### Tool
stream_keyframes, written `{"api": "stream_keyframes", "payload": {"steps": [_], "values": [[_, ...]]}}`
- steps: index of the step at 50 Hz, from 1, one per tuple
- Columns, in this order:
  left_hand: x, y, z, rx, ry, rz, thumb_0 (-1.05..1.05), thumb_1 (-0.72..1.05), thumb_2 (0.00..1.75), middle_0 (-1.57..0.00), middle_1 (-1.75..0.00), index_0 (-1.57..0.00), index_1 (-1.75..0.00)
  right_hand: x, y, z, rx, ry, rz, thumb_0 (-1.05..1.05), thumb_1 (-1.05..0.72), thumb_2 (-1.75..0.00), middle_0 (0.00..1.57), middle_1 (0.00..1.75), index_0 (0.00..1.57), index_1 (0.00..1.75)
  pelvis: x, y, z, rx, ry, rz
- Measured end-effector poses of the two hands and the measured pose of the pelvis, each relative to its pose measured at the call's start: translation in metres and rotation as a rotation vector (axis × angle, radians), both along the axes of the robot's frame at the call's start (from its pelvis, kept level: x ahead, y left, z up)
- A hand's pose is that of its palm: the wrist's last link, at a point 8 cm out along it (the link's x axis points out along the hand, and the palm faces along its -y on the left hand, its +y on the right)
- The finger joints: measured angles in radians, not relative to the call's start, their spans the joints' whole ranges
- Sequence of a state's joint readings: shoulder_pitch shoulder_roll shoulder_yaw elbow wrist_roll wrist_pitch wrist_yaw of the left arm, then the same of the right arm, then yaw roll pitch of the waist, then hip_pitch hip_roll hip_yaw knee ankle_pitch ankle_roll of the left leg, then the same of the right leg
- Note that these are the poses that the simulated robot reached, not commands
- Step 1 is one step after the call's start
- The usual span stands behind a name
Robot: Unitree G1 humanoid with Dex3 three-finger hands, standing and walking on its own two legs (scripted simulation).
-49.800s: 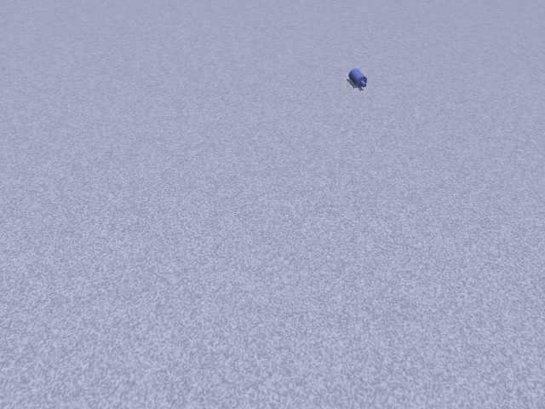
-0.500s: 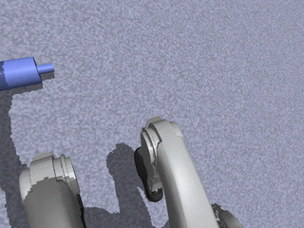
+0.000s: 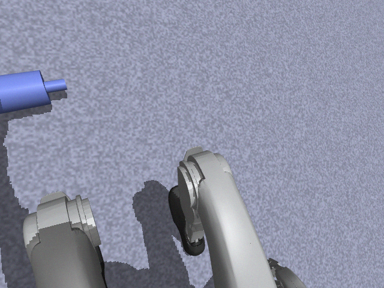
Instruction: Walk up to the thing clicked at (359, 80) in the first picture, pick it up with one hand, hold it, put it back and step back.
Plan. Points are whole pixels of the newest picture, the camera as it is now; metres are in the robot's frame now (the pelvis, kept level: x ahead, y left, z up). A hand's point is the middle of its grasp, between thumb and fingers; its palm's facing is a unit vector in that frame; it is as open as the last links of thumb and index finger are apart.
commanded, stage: rise first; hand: left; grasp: from above
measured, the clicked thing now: (27, 90) +0.57 +0.20 -0.29
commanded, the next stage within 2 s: approach in 0.54 s
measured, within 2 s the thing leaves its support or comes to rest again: neither
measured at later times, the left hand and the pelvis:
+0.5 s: hand out of the picture +0.51 +0.26 -0.17, palm faces -0.46 -0.06 -0.89, open 13.5 cm; pelvis +0.00 +0.00 +0.00, yaw +0 degrees
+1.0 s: hand (0, 65) +0.56 +0.21 -0.15, palm faces -0.37 -0.06 -0.93, open 13.4 cm; pelvis +0.00 +0.00 +0.00, yaw +0 degrees
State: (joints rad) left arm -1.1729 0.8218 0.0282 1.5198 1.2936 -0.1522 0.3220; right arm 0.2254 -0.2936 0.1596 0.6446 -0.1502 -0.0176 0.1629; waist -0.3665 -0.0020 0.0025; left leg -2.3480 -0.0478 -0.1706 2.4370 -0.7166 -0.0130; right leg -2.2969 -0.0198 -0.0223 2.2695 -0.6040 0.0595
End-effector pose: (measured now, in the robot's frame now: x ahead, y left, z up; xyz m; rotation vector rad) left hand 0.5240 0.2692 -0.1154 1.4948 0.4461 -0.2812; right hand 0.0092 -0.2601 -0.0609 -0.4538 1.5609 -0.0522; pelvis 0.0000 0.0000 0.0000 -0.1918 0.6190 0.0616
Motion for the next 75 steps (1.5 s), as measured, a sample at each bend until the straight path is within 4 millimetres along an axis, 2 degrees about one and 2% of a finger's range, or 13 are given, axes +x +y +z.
{"api": "stream_keyframes", "payload": {"steps": [15, 38, 42, 47, 51, 54, 58, 65, 69, 75], "values": [[-0.001, -0.004, 0.006, 0.002, 0.0, -0.006, 0.0, -0.42, 0.92, -0.09, -1.06, -0.14, -1.01, 0.0, -0.002, -0.001, 0.005, -0.013, 0.002, 0.0, -0.9, -0.89, 0.2, 0.3, 0.21, 0.3, -0.003, -0.001, 0.001, 0.005, -0.006, 0.0], [-0.002, -0.01, 0.004, 0.007, -0.008, -0.011, 0.0, -0.43, 0.96, -0.1, -1.06, -0.13, -1.02, -0.003, -0.005, -0.004, 0.005, -0.012, 0.006, 0.0, -0.9, -0.89, 0.2, 0.3, 0.21, 0.3, -0.003, -0.003, -0.002, 0.012, -0.006, -0.001], [0.005, -0.02, 0.008, 0.003, -0.015, -0.031, 0.0, -0.42, 0.97, -0.09, -1.08, -0.14, -1.04, -0.001, -0.005, -0.002, 0.004, -0.013, 0.008, 0.0, -0.9, -0.88, 0.2, 0.3, 0.21, 0.3, -0.002, -0.004, 0.0, 0.016, -0.003, 0.001], [0.024, -0.043, 0.02, -0.015, -0.064, -0.055, 0.0, -0.42, 0.96, -0.08, -1.1, -0.13, -1.04, -0.002, -0.005, 0.002, -0.012, -0.02, -0.002, 0.0, -0.89, -0.88, 0.2, 0.3, 0.21, 0.3, -0.001, -0.004, 0.001, 0.016, 0.005, 0.0], [0.039, -0.058, 0.028, -0.009, -0.085, -0.05, 0.0, -0.42, 0.96, -0.08, -1.1, -0.13, -1.04, -0.007, -0.006, 0.005, -0.023, -0.027, -0.026, 0.0, -0.89, -0.88, 0.2, 0.3, 0.21, 0.3, 0.0, -0.004, 0.001, 0.013, 0.014, -0.006], [0.042, -0.063, 0.028, 0.01, -0.078, -0.035, 0.0, -0.42, 0.96, -0.07, -1.1, -0.13, -1.04, -0.013, -0.004, 0.004, -0.014, -0.022, -0.046, 0.0, -0.89, -0.88, 0.2, 0.3, 0.2, 0.3, 0.0, -0.004, 0.001, 0.015, 0.016, -0.009], [0.034, -0.059, 0.021, 0.027, -0.029, 0.004, 0.0, -0.42, 0.97, -0.07, -1.11, -0.13, -1.05, -0.02, -0.001, 0.0, 0.015, -0.006, -0.064, 0.0, -0.89, -0.88, 0.2, 0.3, 0.2, 0.3, -0.001, -0.005, 0.002, 0.021, 0.009, -0.012], [0.006, -0.032, 0.0, 0.007, 0.066, 0.064, 0.0, -0.42, 0.99, -0.08, -1.14, -0.14, -1.08, -0.021, -0.003, -0.006, 0.025, 0.019, -0.039, 0.0, -0.89, -0.88, 0.2, 0.3, 0.21, 0.3, -0.006, -0.007, 0.001, 0.027, -0.017, -0.006], [0.007, -0.027, 0.0, -0.001, 0.035, 0.011, 0.0, -0.42, 0.99, -0.08, -1.16, -0.14, -1.09, -0.018, -0.009, -0.006, -0.004, 0.036, 0.0, 0.0, -0.9, -0.88, 0.2, 0.3, 0.21, 0.3, -0.008, -0.008, -0.003, 0.025, -0.025, -0.003], [0.019, -0.037, -0.002, -0.027, -0.017, -0.048, 0.0, -0.4, 1.0, -0.08, -1.17, -0.14, -1.11, -0.007, -0.017, 0.002, -0.06, 0.02, 0.033, 0.0, -0.9, -0.88, 0.2, 0.3, 0.21, 0.3, -0.006, -0.006, -0.007, 0.007, -0.023, -0.004]]}}
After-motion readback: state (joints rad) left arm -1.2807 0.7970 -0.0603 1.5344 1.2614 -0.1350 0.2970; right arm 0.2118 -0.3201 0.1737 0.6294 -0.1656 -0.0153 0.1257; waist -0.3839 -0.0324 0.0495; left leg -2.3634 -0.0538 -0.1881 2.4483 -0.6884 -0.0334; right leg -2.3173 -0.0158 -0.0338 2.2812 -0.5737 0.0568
